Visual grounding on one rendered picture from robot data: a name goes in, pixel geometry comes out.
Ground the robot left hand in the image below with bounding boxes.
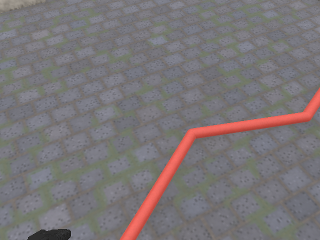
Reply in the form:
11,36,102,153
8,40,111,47
27,229,71,240

